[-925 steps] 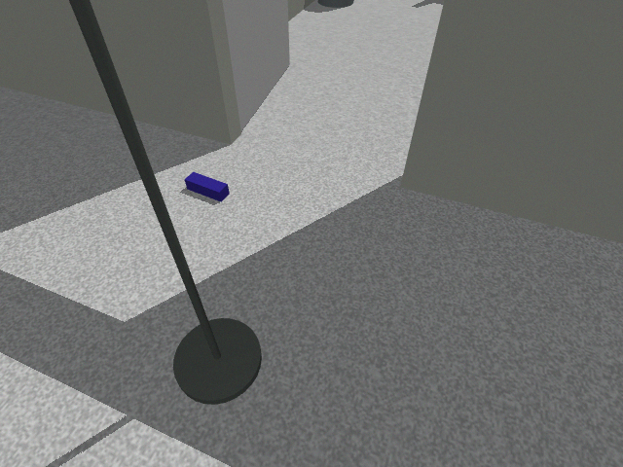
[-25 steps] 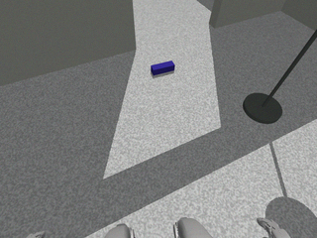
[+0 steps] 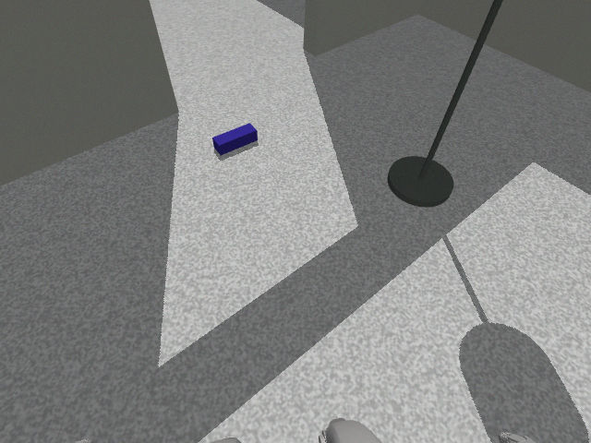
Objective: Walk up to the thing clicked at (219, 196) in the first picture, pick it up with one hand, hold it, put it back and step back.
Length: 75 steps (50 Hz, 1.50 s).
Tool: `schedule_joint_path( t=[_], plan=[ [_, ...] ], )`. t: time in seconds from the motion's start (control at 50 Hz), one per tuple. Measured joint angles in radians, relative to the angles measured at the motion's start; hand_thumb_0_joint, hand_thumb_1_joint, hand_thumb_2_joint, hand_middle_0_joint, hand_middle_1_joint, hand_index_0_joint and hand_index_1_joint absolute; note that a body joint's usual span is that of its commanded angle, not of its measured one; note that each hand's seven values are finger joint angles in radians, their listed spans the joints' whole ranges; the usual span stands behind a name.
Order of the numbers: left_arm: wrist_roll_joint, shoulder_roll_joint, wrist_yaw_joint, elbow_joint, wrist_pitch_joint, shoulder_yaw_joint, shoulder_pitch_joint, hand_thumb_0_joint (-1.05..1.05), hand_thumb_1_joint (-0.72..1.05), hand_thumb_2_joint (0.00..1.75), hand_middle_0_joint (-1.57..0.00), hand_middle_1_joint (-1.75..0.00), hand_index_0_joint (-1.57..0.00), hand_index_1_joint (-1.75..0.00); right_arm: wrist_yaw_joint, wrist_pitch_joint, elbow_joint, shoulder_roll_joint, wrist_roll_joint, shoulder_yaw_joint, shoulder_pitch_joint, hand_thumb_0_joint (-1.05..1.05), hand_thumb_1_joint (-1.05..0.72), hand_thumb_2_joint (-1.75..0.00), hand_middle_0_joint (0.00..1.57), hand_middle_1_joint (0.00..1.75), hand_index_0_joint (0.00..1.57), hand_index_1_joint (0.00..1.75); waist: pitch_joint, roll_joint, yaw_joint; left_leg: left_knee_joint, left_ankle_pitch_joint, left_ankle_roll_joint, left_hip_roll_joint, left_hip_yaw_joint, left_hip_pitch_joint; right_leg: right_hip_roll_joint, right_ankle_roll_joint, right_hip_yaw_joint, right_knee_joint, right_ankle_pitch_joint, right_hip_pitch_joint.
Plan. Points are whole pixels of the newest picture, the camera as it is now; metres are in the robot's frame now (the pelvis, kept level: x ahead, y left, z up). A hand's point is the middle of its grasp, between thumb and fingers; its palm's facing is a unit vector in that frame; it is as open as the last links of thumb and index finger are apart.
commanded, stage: walk up
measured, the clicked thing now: (235, 139) +1.51 +0.24 -0.71
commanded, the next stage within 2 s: stand in 1.02 s
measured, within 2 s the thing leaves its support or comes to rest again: neither
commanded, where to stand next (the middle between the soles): +0.08 -0.02 m, yaw -5 degrees
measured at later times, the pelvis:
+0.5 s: pelvis +0.00 -0.01 +0.02, yaw -6 degrees
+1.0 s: pelvis +0.02 +0.00 +0.04, yaw -9 degrees
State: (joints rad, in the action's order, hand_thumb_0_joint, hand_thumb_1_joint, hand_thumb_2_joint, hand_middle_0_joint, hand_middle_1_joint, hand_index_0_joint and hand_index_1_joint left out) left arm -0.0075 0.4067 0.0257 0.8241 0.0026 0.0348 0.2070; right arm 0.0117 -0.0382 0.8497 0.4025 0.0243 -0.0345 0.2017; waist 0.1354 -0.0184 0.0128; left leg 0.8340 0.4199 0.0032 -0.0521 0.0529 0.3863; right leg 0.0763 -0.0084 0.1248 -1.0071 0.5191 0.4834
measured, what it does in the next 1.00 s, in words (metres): stands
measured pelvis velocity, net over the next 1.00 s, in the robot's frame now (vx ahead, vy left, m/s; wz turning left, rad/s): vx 0.02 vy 0.00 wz -0.16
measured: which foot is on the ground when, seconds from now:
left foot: down 0.00-1.00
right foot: down 0.00-1.00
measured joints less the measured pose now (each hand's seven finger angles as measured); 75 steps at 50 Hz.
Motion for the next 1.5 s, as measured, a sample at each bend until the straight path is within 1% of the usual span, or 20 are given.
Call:
schedule_joint_path(
  t=[0.06,0.12,0.16,0.18,0.2,0.26,0.28,0.32,0.36,0.38,0.4,0.44,0.48,0.58,0.7,0.96,1.02,1.08,1.16,1.5],
  plan=[
    [0.004,0.011,-0.013,0.021,0.007,0.006,-0.011,0.01,0.90,0.90,-0.21,-0.30,-0.20,-0.30,0.001,-0.006,0.008,-0.017,0.002,0.014,0.018,0.01,-0.90,-0.90,0.21,0.30,0.20,0.30,-0.002,-0.001,0.008,-0.043,-0.020,-0.007,-0.028,0.011,-0.031,-0.017,-0.005,-0.041,-0.010,-0.001,-0.006],
    [0.004,0.015,-0.026,0.039,0.017,0.015,-0.014,0.01,0.90,0.90,-0.21,-0.30,-0.20,-0.30,0.005,0.001,0.015,-0.010,0.008,0.018,0.034,0.01,-0.90,-0.90,0.21,0.30,0.20,0.30,-0.011,0.013,0.018,-0.067,-0.032,-0.015,-0.052,0.018,-0.045,-0.045,-0.003,-0.089,0.116,-0.038,-0.059],
    [-0.001,0.017,-0.028,0.050,0.026,0.019,-0.011,0.01,0.90,0.90,-0.21,-0.30,-0.20,-0.30,0.008,0.013,0.019,0.001,0.006,0.018,0.045,0.01,-0.90,-0.90,0.21,0.30,0.21,0.30,-0.023,0.025,0.021,-0.054,-0.024,-0.025,-0.068,0.020,-0.039,-0.049,-0.009,-0.110,0.260,-0.115,-0.125],
    [-0.004,0.015,-0.025,0.058,0.031,0.023,-0.013,0.01,0.90,0.90,-0.21,-0.30,-0.20,-0.30,0.008,0.020,0.024,0.009,0.004,0.017,0.046,0.01,-0.90,-0.90,0.21,0.30,0.21,0.30,-0.023,0.039,0.020,-0.036,-0.015,-0.031,-0.082,0.017,-0.033,-0.038,-0.005,-0.115,0.298,-0.180,-0.141],
    [-0.010,0.010,-0.021,0.064,0.037,0.025,-0.014,0.01,0.90,0.90,-0.21,-0.30,-0.20,-0.30,0.005,0.027,0.033,0.013,0.000,0.015,0.044,0.01,-0.90,-0.90,0.21,0.30,0.20,0.30,-0.019,0.053,0.021,-0.015,-0.012,-0.025,-0.090,0.002,-0.026,-0.027,-0.002,-0.121,0.297,-0.191,-0.144],
    [-0.012,0.002,-0.018,0.078,0.043,0.015,-0.008,0.01,0.90,0.90,-0.21,-0.30,-0.20,-0.30,-0.003,0.047,0.060,0.016,-0.011,0.013,0.028,0.01,-0.90,-0.90,0.21,0.30,0.20,0.30,-0.027,0.049,0.013,0.040,0.114,0.002,-0.049,-0.038,-0.006,-0.033,-0.007,-0.101,0.269,-0.176,-0.131],
    [-0.012,-0.005,-0.018,0.084,0.043,0.009,-0.008,0.01,0.90,0.90,-0.21,-0.30,-0.20,-0.30,-0.003,0.048,0.068,0.020,-0.014,0.011,0.022,0.01,-0.90,-0.90,0.21,0.30,0.20,0.30,-0.029,0.051,0.011,0.039,0.123,0.009,-0.040,-0.045,-0.006,-0.035,-0.005,-0.094,0.269,-0.177,-0.130],
    [-0.011,-0.016,-0.019,0.097,0.038,-0.001,-0.012,0.01,0.90,0.90,-0.21,-0.30,-0.20,-0.30,-0.003,0.040,0.083,0.026,-0.018,0.008,0.012,0.01,-0.90,-0.90,0.21,0.30,0.20,0.30,-0.034,0.055,0.008,-0.023,0.064,0.020,-0.030,-0.042,-0.023,-0.040,0.003,-0.083,0.267,-0.178,-0.127],
    [-0.007,-0.022,-0.021,0.114,0.027,-0.007,-0.023,0.01,0.90,0.90,-0.21,-0.30,-0.20,-0.30,-0.002,0.028,0.102,0.021,-0.015,0.005,0.004,0.01,-0.90,-0.90,0.21,0.30,0.20,0.30,-0.036,0.041,0.005,-0.083,-0.060,-0.004,-0.015,-0.028,-0.048,-0.053,0.012,-0.064,0.253,-0.173,-0.123],
    [-0.004,-0.024,-0.022,0.125,0.021,-0.009,-0.029,0.01,0.90,0.90,-0.21,-0.30,-0.20,-0.30,-0.001,0.024,0.110,0.014,-0.011,0.005,0.003,0.01,-0.90,-0.90,0.21,0.30,0.20,0.30,-0.041,0.029,0.004,-0.098,-0.072,-0.018,-0.007,-0.017,-0.058,-0.061,0.016,-0.053,0.251,-0.172,-0.123],
    [-0.001,-0.030,-0.023,0.138,0.016,-0.010,-0.034,0.01,0.90,0.90,-0.21,-0.30,-0.20,-0.30,0.001,0.022,0.118,0.010,-0.010,0.008,0.004,0.01,-0.90,-0.90,0.21,0.30,0.20,0.30,-0.050,0.026,0.004,-0.108,-0.072,-0.023,-0.005,-0.013,-0.063,-0.062,0.012,-0.047,0.257,-0.170,-0.125],
    [0.002,-0.037,-0.025,0.160,0.015,-0.013,-0.041,0.01,0.90,0.90,-0.21,-0.30,-0.20,-0.30,0.008,0.023,0.136,0.001,-0.006,0.015,0.006,0.01,-0.90,-0.90,0.21,0.30,0.20,0.30,-0.063,0.030,0.003,-0.125,-0.069,-0.024,-0.013,-0.011,-0.076,-0.052,0.003,-0.045,0.284,-0.171,-0.141],
    [0.001,-0.039,-0.029,0.178,0.022,-0.012,-0.042,0.01,0.90,0.90,-0.21,-0.30,-0.20,-0.30,0.012,0.029,0.157,-0.012,-0.004,0.025,0.002,0.01,-0.90,-0.90,0.21,0.30,0.20,0.30,-0.073,0.030,0.002,-0.143,-0.072,-0.027,-0.021,-0.011,-0.089,-0.046,0.009,-0.046,0.321,-0.205,-0.161],
    [0.005,-0.045,-0.032,0.229,0.025,-0.018,-0.057,0.01,0.90,0.90,-0.21,-0.30,-0.20,-0.30,0.016,0.023,0.194,-0.029,-0.009,0.034,-0.025,0.01,-0.90,-0.90,0.21,0.30,0.20,0.30,-0.081,0.022,0.001,-0.217,-0.103,-0.035,-0.017,0.006,-0.126,-0.050,0.017,-0.031,0.374,-0.224,-0.183],
    [0.011,-0.056,-0.029,0.271,0.025,-0.027,-0.095,0.01,0.90,0.90,-0.21,-0.30,-0.20,-0.30,0.010,0.020,0.230,-0.030,-0.020,0.034,-0.077,0.01,-0.90,-0.90,0.21,0.30,0.20,0.30,-0.066,0.028,0.001,-0.293,-0.134,-0.036,-0.015,0.024,-0.169,-0.053,0.022,-0.015,0.437,-0.252,-0.215],
    [0.009,-0.067,-0.023,0.308,0.019,-0.031,-0.165,0.01,0.90,0.90,-0.21,-0.30,-0.20,-0.30,0.008,0.029,0.272,-0.029,-0.020,0.018,-0.155,0.01,-0.90,-0.90,0.21,0.30,0.20,0.30,-0.068,0.025,0.006,-0.397,-0.175,-0.036,-0.014,0.052,-0.239,-0.052,0.026,0.010,0.527,-0.294,-0.268],
    [0.007,-0.068,-0.024,0.310,0.018,-0.031,-0.169,0.01,0.90,0.90,-0.21,-0.30,-0.20,-0.30,0.009,0.029,0.278,-0.031,-0.019,0.016,-0.158,0.01,-0.90,-0.90,0.21,0.30,0.20,0.30,-0.070,0.021,0.007,-0.415,-0.182,-0.035,-0.015,0.060,-0.249,-0.052,0.028,0.017,0.545,-0.303,-0.275],
    [0.006,-0.069,-0.027,0.316,0.018,-0.031,-0.177,0.01,0.90,0.90,-0.21,-0.30,-0.20,-0.30,0.005,0.031,0.283,-0.034,-0.018,0.015,-0.152,0.01,-0.90,-0.90,0.21,0.30,0.20,0.30,-0.068,0.020,0.019,-0.438,-0.195,-0.035,-0.010,0.050,-0.259,-0.058,0.030,0.008,0.572,-0.315,-0.292],
    [0.006,-0.068,-0.030,0.318,0.016,-0.029,-0.182,0.01,0.90,0.90,-0.21,-0.30,-0.20,-0.30,0.002,0.035,0.294,-0.039,-0.017,0.014,-0.144,0.01,-0.90,-0.90,0.21,0.30,0.20,0.30,-0.066,0.016,0.024,-0.469,-0.214,-0.035,-0.005,0.041,-0.272,-0.064,0.032,-0.002,0.604,-0.331,-0.311],
    [0.001,-0.059,-0.031,0.326,0.010,-0.030,-0.138,0.01,0.90,0.90,-0.21,-0.30,-0.20,-0.30,0.008,0.038,0.307,-0.054,-0.008,0.009,-0.121,0.01,-0.90,-0.90,0.21,0.30,0.20,0.30,-0.072,0.015,0.012,-0.502,-0.246,-0.030,0.005,0.021,-0.270,-0.076,0.036,-0.022,0.653,-0.362,-0.324]
  ],
)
